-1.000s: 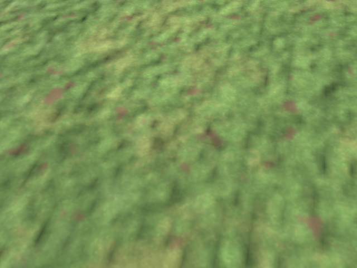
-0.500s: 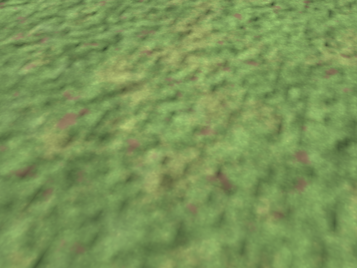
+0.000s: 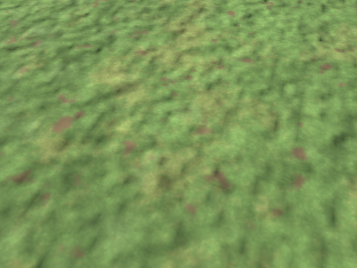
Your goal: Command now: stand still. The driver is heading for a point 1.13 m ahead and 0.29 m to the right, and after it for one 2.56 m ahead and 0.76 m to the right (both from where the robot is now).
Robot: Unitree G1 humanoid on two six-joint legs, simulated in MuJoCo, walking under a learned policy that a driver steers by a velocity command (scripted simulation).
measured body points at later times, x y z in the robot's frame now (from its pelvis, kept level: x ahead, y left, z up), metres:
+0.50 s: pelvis +0.01 -0.01 +0.00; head +0.01 -0.01 +0.45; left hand -0.03 +0.21 -0.17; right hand -0.01 -0.24 -0.16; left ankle +0.01 +0.09 -0.74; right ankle -0.02 -0.12 -0.74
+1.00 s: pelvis +0.21 +0.02 -0.01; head +0.24 +0.03 +0.44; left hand +0.37 +0.25 -0.14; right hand +0.09 -0.19 -0.15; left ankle +0.06 +0.10 -0.74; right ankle +0.36 -0.08 -0.70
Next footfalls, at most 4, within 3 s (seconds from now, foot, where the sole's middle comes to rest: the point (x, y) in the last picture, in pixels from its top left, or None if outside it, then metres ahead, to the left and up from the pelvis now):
1.10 right None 0.46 -0.05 -0.78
1.66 left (157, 208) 0.78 0.12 -0.78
2.18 right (216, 170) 0.98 -0.15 -0.78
2.82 left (190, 146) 1.12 -0.03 -0.78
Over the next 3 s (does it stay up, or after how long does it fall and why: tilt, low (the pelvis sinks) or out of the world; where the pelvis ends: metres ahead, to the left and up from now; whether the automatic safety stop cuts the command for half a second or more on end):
stays up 1.05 -0.09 0.00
